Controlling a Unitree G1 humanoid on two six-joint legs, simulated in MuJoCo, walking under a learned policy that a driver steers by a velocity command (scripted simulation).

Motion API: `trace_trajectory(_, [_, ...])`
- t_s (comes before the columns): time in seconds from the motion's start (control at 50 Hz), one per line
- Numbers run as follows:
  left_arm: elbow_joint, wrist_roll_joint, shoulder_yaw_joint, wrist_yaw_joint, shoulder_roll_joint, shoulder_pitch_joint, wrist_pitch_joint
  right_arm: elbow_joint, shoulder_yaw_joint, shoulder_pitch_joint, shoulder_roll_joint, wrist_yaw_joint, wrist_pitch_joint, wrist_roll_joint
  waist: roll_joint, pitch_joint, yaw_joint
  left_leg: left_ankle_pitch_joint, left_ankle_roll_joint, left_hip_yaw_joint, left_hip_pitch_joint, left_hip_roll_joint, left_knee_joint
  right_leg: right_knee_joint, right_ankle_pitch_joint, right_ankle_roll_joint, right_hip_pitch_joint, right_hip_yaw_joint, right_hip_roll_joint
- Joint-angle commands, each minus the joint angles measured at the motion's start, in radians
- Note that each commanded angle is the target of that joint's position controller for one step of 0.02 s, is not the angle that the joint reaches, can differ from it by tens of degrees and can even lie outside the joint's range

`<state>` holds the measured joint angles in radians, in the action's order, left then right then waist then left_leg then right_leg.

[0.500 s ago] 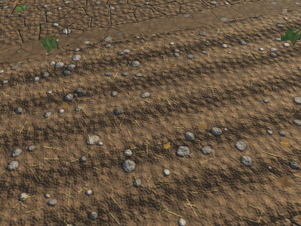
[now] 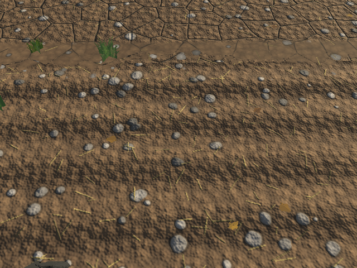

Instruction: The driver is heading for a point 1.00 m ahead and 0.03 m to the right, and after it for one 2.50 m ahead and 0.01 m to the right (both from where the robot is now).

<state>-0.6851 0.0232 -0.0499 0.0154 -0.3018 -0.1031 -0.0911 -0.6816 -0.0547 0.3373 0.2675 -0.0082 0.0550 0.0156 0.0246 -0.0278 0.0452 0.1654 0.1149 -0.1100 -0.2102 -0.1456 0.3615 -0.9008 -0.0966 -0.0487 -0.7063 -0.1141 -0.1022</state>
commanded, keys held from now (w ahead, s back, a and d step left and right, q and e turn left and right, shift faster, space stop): w+q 0.24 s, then w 0.12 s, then no key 0.38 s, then e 0.26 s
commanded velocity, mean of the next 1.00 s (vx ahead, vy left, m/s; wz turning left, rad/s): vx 0.29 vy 0.00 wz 0.21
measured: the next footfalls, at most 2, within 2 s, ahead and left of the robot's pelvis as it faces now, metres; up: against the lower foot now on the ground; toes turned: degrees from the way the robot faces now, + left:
right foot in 0.22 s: +0.30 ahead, -0.14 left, +0.00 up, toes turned +13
left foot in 0.64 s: +0.44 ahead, +0.14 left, +0.00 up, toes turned +13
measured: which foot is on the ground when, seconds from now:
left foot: down 0.00-0.22, up 0.24-0.62, down 0.64-1.00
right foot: up 0.00-0.20, down 0.22-0.66, up 0.68-1.00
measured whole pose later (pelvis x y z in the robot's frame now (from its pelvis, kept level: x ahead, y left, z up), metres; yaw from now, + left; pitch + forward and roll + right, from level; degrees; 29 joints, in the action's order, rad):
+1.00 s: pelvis +0.36 +0.01 -0.01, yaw +9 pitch +0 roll +2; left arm -0.80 0.00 -0.04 0.03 -0.29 -0.24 0.04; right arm -0.77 -0.04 0.08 0.25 0.03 -0.01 -0.01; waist 0.01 -0.04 -0.01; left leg 0.16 0.03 0.08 -0.33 0.00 0.50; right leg -0.75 -0.38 -0.03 -0.35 0.01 -0.05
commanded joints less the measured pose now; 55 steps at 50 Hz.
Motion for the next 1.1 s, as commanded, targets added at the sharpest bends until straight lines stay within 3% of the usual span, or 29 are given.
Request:
trace_trajectory(0.02, [0.073,-0.004,-0.001,-0.003,-0.031,0.074,-0.011,0.054,-0.043,-0.022,0.160,0.020,0.011,0.012,-0.085,0.011,0.003,-0.072,0.120,-0.184,-0.124,0.196,-0.131,0.218,0.178,-0.019,0.145,0.048,0.063])
trace_trajectory(0.14, [0.113,-0.028,-0.014,-0.029,-0.079,0.169,-0.039,0.006,-0.042,0.047,0.159,0.023,-0.010,0.020,-0.122,0.034,0.032,-0.039,0.096,-0.339,0.064,0.242,-0.001,0.420,0.097,0.003,0.210,0.013,0.121])
trace_trajectory(0.18, [0.100,-0.033,-0.028,-0.031,-0.100,0.098,-0.049,0.005,-0.042,0.030,0.157,0.025,-0.019,0.017,-0.167,0.054,-0.008,-0.111,0.081,-0.381,0.096,0.249,0.065,0.464,0.004,0.040,0.308,0.025,0.125])
trace_trajectory(0.2, [0.081,-0.030,-0.041,-0.025,-0.121,0.005,-0.053,0.011,-0.033,0.011,0.135,0.024,-0.019,0.014,-0.166,0.100,-0.060,-0.156,0.055,-0.359,0.069,0.214,0.145,0.508,0.025,0.075,0.457,0.031,0.106])
trace_trajectory(0.22, [0.067,-0.013,-0.057,-0.015,-0.169,-0.143,-0.057,0.031,-0.013,-0.011,0.081,0.018,-0.013,0.001,-0.103,0.225,-0.131,-0.108,0.017,-0.284,-0.047,0.166,0.385,0.469,0.018,0.145,0.720,-0.081,-0.036])
trace_trajectory(0.24, [0.039,0.005,-0.077,-0.012,-0.242,-0.269,-0.044,0.051,0.003,0.102,0.038,0.019,-0.005,0.021,0.164,0.367,-0.114,0.232,-0.064,-0.113,-0.398,0.022,0.699,0.498,-0.157,0.309,1.082,-0.468,-0.258])
trace_trajectory(0.26, [0.027,-0.022,-0.069,-0.022,-0.180,-0.288,-0.037,0.044,-0.002,0.130,0.103,0.023,0.001,0.027,0.243,0.347,-0.113,0.416,-0.083,-0.098,-0.556,0.079,0.868,0.565,-0.350,0.338,1.089,-0.687,-0.332])
trace_trajectory(0.28, [0.035,-0.028,-0.049,-0.021,-0.106,-0.252,-0.032,0.035,-0.018,0.058,0.164,0.022,-0.003,0.025,0.132,0.209,-0.133,0.326,-0.094,-0.105,-0.600,0.119,0.933,0.590,-0.381,0.301,0.972,-0.570,-0.287])
trace_trajectory(0.32, [0.030,-0.016,-0.031,-0.023,-0.068,-0.183,-0.020,0.059,-0.018,-0.061,0.144,0.020,-0.003,-0.002,0.025,0.050,-0.110,0.202,-0.104,-0.058,-0.570,0.166,0.891,0.634,-0.180,0.260,0.749,-0.350,-0.192])
trace_trajectory(0.36, [0.017,-0.011,-0.020,-0.026,-0.046,-0.163,-0.023,0.064,-0.014,-0.069,0.107,0.010,-0.003,0.003,0.056,0.010,-0.071,0.159,-0.100,-0.036,-0.504,0.199,0.811,0.685,-0.054,0.247,0.637,-0.228,-0.131])
trace_trajectory(0.4, [-0.002,-0.018,-0.020,-0.031,-0.053,-0.151,-0.029,0.058,-0.005,-0.069,0.072,0.008,-0.008,-0.003,0.073,0.001,-0.047,0.168,-0.122,0.005,-0.459,0.193,0.720,0.690,0.255,0.264,0.583,-0.130,-0.114])
trace_trajectory(0.44, [-0.020,-0.020,-0.027,-0.029,-0.089,-0.135,-0.026,0.066,0.009,-0.102,0.043,0.008,-0.006,-0.019,0.063,0.017,-0.038,0.107,-0.145,0.043,-0.413,0.197,0.580,0.678,0.517,0.268,0.562,-0.038,-0.105])
trace_trajectory(0.5, [-0.049,-0.030,-0.032,-0.019,-0.127,-0.155,-0.005,0.065,0.021,-0.171,0.030,-0.005,0.004,-0.018,0.076,0.064,-0.067,-0.101,-0.147,0.090,-0.276,0.176,0.370,0.665,0.583,0.235,0.541,0.061,-0.063])
trace_trajectory(0.56, [-0.081,-0.039,-0.030,-0.015,-0.140,-0.201,0.009,0.082,0.013,-0.244,0.058,-0.014,0.006,-0.014,0.084,0.077,-0.086,-0.172,-0.125,0.078,-0.219,0.157,0.246,0.622,0.505,0.214,0.591,0.052,-0.081])
trace_trajectory(0.6, [-0.089,-0.048,-0.031,-0.013,-0.150,-0.189,0.016,0.085,0.002,-0.240,0.084,-0.017,0.008,-0.020,0.085,0.084,-0.060,-0.166,-0.093,0.069,-0.163,0.151,0.170,0.562,0.451,0.192,0.610,0.031,-0.095])
trace_trajectory(0.64, [-0.098,-0.045,-0.021,-0.012,-0.125,-0.204,0.017,0.054,-0.017,-0.159,0.125,-0.007,0.010,-0.033,0.040,0.122,-0.020,-0.322,-0.048,0.078,0.018,0.144,0.051,0.426,0.403,0.141,0.579,0.052,-0.035])
trace_trajectory(0.66, [-0.084,-0.017,-0.004,-0.012,-0.087,-0.226,0.008,0.051,-0.031,-0.087,0.193,0.005,0.009,-0.047,-0.055,0.216,-0.005,-0.738,0.006,-0.049,0.213,0.289,0.112,0.262,0.195,0.090,0.476,0.095,0.023])
trace_trajectory(0.68, [-0.100,-0.005,0.031,-0.017,0.001,-0.371,0.008,0.057,-0.018,-0.080,0.180,0.013,-0.006,-0.067,-0.245,0.342,-0.051,-0.987,0.192,-0.275,0.436,0.516,0.158,0.021,-0.387,0.023,0.273,0.109,0.094])
trace_trajectory(0.7, [-0.116,-0.018,0.022,-0.019,-0.052,-0.359,0.027,0.042,0.002,-0.061,0.096,0.005,-0.019,-0.042,-0.225,0.387,-0.021,-0.835,0.229,-0.335,0.386,0.524,0.115,-0.077,-0.606,-0.005,0.258,0.038,0.079])
trace_trajectory(0.72, [-0.103,-0.033,0.008,-0.017,-0.098,-0.302,0.045,0.035,0.009,-0.104,0.079,-0.003,-0.022,-0.025,-0.175,0.290,-0.024,-0.647,0.188,-0.294,0.300,0.470,0.076,-0.115,-0.602,-0.017,0.217,0.030,0.058])
trace_trajectory(0.76, [-0.102,-0.029,0.001,0.005,-0.092,-0.243,0.084,0.035,0.010,-0.212,0.083,-0.009,-0.024,-0.026,-0.116,0.173,-0.051,-0.377,0.124,-0.217,0.125,0.417,0.004,-0.068,-0.520,-0.037,0.219,0.037,0.028])
trace_trajectory(0.82, [-0.128,-0.024,0.006,0.024,-0.052,-0.286,0.121,0.024,0.003,-0.308,0.093,-0.003,-0.026,-0.050,-0.174,0.129,-0.098,-0.195,0.092,-0.081,-0.109,0.351,-0.068,0.061,-0.373,-0.051,0.421,0.075,0.036])
trace_trajectory(0.9, [-0.090,-0.028,-0.009,0.025,-0.082,-0.215,0.127,-0.002,-0.019,-0.289,0.142,0.029,-0.040,-0.037,-0.170,0.111,-0.060,-0.056,0.120,-0.066,-0.100,0.393,-0.079,0.075,-0.299,-0.015,0.405,0.115,0.053])
trace_trajectory(0.98, [-0.060,-0.028,-0.014,0.014,-0.064,-0.189,0.130,-0.023,-0.028,-0.299,0.148,0.049,-0.058,-0.019,-0.151,0.088,-0.065,-0.031,0.111,-0.044,-0.079,0.423,-0.058,0.142,-0.282,0.033,0.406,0.140,0.053])
trace_trajectory(1.02, [-0.068,-0.020,-0.020,0.001,-0.064,-0.234,0.130,-0.033,-0.032,-0.316,0.146,0.052,-0.069,0.002,-0.133,0.086,-0.099,-0.032,0.060,0.014,-0.102,0.392,0.011,0.296,-0.178,0.077,0.491,0.161,0.079])
trace_trajectory(1.04, [-0.060,-0.010,-0.029,-0.003,-0.093,-0.247,0.129,-0.048,-0.031,-0.289,0.125,0.053,-0.072,0.012,-0.069,0.061,-0.103,0.023,-0.007,0.068,-0.141,0.344,0.115,0.422,-0.088,0.120,0.520,0.082,0.050])
trace_trajectory(1.06, [-0.034,-0.011,-0.053,0.009,-0.199,-0.235,0.128,-0.034,-0.020,-0.252,0.064,0.048,-0.072,-0.015,0.221,0.048,-0.049,0.199,-0.121,0.214,-0.279,0.201,0.388,0.561,0.127,0.221,0.562,-0.236,-0.166])
trace_trajectory(1.08, [-0.017,0.010,-0.061,0.004,-0.251,-0.233,0.114,0.008,-0.027,-0.378,0.089,0.056,-0.069,-0.021,0.306,-0.009,-0.114,0.456,-0.141,0.143,-0.416,0.080,0.566,0.658,0.165,0.366,0.497,-0.444,-0.284])
trace_trajectory(1.1, [-0.002,0.028,-0.052,0.003,-0.214,-0.209,0.093,0.002,-0.039,-0.374,0.117,0.057,-0.068,-0.019,0.194,0.003,-0.098,0.441,-0.137,0.058,-0.424,0.114,0.714,0.650,0.141,0.366,0.496,-0.387,-0.250])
